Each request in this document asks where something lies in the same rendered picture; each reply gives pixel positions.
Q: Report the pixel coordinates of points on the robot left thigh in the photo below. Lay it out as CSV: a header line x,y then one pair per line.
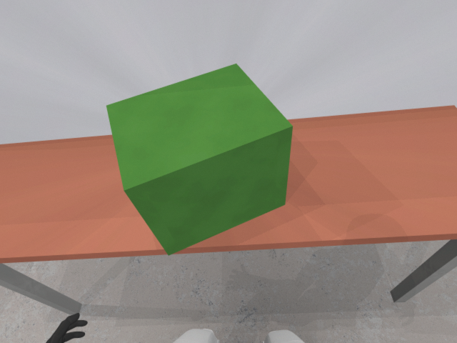
x,y
197,336

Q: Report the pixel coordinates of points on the robot left hand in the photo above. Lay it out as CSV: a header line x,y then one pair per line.
x,y
61,335

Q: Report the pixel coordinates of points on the carton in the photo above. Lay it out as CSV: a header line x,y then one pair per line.
x,y
201,156

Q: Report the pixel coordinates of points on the table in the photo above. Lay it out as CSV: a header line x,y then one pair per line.
x,y
369,178

